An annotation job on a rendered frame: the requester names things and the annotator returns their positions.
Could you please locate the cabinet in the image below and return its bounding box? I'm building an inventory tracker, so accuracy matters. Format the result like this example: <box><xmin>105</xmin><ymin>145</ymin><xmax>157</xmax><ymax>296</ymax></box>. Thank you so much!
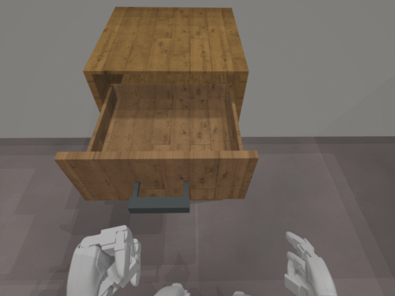
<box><xmin>83</xmin><ymin>7</ymin><xmax>249</xmax><ymax>200</ymax></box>

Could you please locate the handle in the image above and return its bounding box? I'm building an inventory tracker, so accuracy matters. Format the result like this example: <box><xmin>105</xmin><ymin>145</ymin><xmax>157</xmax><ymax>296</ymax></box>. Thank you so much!
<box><xmin>128</xmin><ymin>181</ymin><xmax>189</xmax><ymax>213</ymax></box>

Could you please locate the drawer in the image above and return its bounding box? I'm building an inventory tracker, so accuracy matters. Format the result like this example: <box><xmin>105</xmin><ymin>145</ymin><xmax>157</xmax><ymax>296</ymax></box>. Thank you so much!
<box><xmin>54</xmin><ymin>84</ymin><xmax>259</xmax><ymax>200</ymax></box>

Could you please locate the right robot hand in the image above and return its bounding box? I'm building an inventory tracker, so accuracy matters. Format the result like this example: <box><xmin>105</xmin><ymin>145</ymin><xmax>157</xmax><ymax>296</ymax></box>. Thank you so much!
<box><xmin>285</xmin><ymin>232</ymin><xmax>338</xmax><ymax>296</ymax></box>

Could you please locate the left robot hand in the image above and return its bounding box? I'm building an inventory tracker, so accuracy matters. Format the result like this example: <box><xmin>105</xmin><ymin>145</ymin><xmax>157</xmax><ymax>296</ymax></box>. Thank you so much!
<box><xmin>67</xmin><ymin>225</ymin><xmax>141</xmax><ymax>296</ymax></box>

